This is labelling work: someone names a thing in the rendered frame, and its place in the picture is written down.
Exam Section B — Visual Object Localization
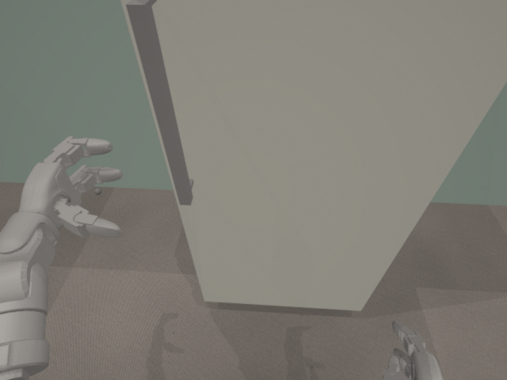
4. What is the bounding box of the robot left hand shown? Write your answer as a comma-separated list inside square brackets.
[19, 136, 123, 238]

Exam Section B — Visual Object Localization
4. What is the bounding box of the handle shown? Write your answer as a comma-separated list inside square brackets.
[126, 0, 193, 206]

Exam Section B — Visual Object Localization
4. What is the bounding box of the robot right hand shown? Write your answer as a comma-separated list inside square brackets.
[383, 321, 444, 380]

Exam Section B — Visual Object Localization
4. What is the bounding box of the robot left forearm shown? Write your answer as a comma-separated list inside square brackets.
[0, 211, 60, 380]

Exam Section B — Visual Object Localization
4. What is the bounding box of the fridge door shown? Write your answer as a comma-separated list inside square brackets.
[121, 0, 507, 311]

